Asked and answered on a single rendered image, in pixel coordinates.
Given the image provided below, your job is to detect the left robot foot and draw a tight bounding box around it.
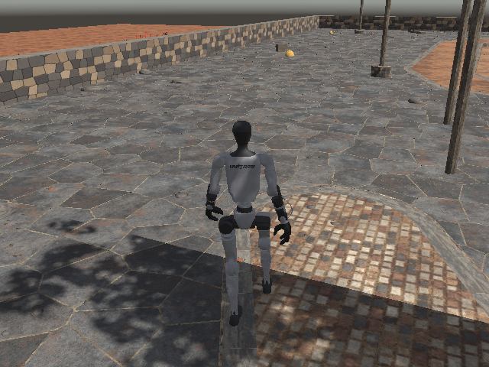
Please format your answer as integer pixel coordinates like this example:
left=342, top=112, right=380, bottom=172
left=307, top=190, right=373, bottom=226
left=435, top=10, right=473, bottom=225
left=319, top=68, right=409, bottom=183
left=229, top=305, right=242, bottom=326

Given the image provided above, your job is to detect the robot left forearm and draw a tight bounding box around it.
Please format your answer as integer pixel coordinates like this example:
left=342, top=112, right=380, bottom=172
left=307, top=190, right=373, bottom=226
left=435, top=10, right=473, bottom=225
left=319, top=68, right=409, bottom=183
left=206, top=184, right=217, bottom=209

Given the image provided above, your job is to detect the robot left hand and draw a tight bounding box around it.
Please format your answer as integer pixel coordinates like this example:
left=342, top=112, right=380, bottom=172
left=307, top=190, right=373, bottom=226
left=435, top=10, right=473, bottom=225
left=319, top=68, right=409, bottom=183
left=206, top=206, right=223, bottom=221

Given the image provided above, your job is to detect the robot right hand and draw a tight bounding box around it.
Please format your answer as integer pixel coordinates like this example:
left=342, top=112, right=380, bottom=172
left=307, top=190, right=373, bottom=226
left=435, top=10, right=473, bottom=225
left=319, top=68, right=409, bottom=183
left=274, top=222, right=291, bottom=245

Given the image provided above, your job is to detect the right robot upper arm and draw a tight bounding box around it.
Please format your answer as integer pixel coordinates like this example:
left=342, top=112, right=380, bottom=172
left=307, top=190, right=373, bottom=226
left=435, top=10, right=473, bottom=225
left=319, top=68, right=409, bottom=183
left=258, top=153, right=278, bottom=196

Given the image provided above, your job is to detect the right robot foot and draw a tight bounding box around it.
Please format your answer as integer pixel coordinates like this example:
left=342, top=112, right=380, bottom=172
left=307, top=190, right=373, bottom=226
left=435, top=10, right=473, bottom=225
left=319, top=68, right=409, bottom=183
left=262, top=278, right=272, bottom=294

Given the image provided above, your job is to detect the robot right forearm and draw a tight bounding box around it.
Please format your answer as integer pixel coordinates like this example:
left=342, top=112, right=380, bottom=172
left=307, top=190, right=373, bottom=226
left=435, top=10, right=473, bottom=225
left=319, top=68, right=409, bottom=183
left=271, top=185, right=289, bottom=224

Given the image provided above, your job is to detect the robot foot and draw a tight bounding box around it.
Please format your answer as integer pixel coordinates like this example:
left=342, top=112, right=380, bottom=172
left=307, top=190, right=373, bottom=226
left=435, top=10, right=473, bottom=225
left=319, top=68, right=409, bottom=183
left=262, top=278, right=272, bottom=294
left=229, top=305, right=242, bottom=326

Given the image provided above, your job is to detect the left robot upper arm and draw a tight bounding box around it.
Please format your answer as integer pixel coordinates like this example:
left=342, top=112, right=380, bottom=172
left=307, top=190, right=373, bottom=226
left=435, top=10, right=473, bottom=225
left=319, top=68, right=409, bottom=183
left=209, top=154, right=227, bottom=195

